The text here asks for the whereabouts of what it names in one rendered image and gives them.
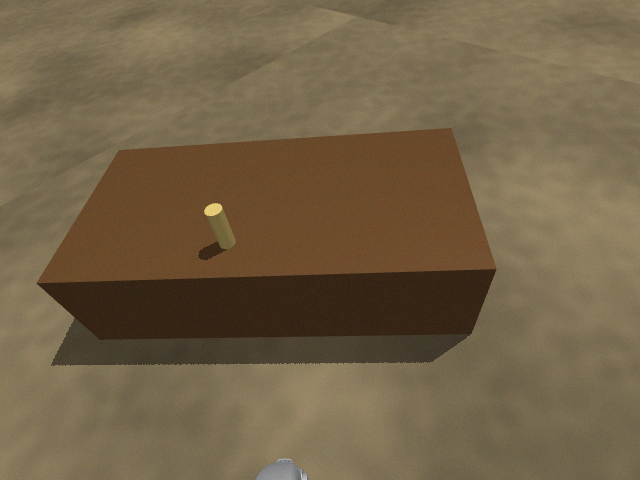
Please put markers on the can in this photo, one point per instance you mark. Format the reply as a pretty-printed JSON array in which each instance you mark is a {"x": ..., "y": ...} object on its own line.
[{"x": 220, "y": 225}]

